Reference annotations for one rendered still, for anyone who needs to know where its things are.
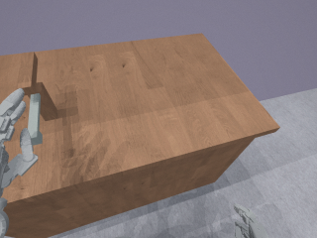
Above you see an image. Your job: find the robot left forearm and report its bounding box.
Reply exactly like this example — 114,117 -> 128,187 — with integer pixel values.
0,197 -> 10,238

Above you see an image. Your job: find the left robot hand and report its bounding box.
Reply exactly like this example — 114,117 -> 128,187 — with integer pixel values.
0,88 -> 38,197

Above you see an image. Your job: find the tap lever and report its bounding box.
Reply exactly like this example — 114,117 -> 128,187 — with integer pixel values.
28,93 -> 43,146

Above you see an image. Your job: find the right robot hand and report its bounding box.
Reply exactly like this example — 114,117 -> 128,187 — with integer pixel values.
233,203 -> 269,238

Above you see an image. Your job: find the counter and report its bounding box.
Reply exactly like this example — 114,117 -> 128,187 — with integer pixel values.
0,33 -> 280,238

